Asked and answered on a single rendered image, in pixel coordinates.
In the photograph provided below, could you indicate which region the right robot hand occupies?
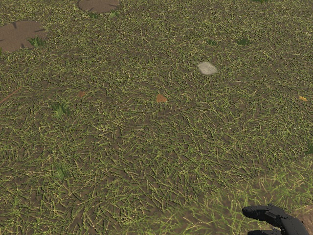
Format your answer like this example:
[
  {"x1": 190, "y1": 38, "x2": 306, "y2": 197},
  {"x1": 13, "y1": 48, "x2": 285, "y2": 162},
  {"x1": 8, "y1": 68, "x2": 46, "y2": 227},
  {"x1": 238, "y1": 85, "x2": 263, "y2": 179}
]
[{"x1": 242, "y1": 204, "x2": 309, "y2": 235}]

